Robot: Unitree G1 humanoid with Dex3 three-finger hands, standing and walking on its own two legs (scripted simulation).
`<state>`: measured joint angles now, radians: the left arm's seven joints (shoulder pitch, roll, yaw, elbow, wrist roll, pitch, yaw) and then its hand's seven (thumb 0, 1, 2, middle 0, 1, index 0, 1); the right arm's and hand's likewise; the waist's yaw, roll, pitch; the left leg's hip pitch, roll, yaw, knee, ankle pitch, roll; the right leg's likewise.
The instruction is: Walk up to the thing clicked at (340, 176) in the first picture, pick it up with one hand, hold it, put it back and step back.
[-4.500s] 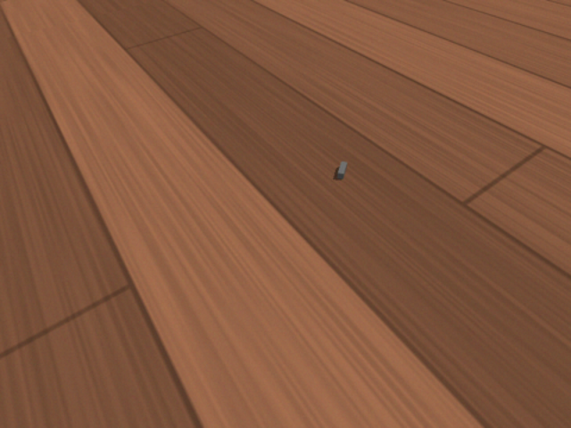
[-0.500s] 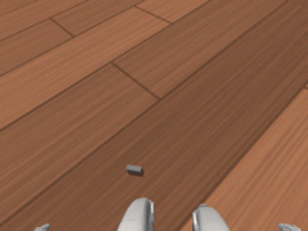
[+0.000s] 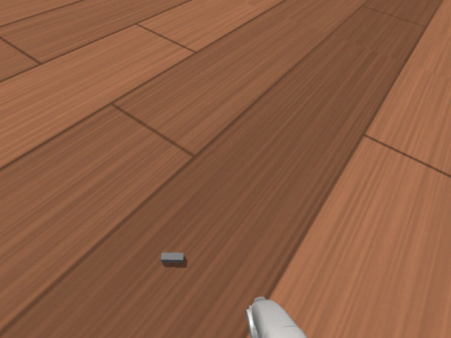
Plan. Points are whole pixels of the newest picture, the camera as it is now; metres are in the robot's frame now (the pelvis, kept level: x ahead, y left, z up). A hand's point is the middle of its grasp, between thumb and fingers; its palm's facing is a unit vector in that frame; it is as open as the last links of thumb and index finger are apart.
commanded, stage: walk up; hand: left
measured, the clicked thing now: (172, 257) +0.52 +0.19 -0.74
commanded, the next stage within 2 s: none
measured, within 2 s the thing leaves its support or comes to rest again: neither
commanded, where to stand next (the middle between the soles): +0.12 -0.07 m, yaw -1 degrees
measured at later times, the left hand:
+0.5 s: hand (135, 278) +0.26 +0.20 -0.14, palm faces -0.11 -0.91 -0.40, open 7.4 cm
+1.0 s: hand out of the picture +0.12 +0.18 -0.14, palm faces -0.07 -0.89 -0.45, open 7.4 cm
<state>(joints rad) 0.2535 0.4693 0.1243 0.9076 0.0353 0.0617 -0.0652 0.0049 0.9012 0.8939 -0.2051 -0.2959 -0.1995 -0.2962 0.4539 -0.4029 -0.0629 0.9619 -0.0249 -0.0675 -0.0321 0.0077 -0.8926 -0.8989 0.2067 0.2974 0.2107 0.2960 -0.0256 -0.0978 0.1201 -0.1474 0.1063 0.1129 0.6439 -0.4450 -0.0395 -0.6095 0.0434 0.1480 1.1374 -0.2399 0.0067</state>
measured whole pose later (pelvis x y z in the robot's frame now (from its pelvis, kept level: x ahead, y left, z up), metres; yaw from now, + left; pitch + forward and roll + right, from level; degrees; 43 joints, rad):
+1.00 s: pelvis +0.06 -0.09 +0.00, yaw -4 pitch -2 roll +1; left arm 0.23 0.34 0.05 0.97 0.04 -0.02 0.04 0.00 0.90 0.89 -0.21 -0.30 -0.21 -0.30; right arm 0.11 -0.43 -0.06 0.89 -0.01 0.05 0.00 0.01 -0.90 -0.90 0.20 0.30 0.20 0.29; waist 0.02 0.04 0.14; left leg -0.51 -0.05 -0.12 1.05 -0.43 0.01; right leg -0.28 -0.04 -0.02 0.72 -0.41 -0.01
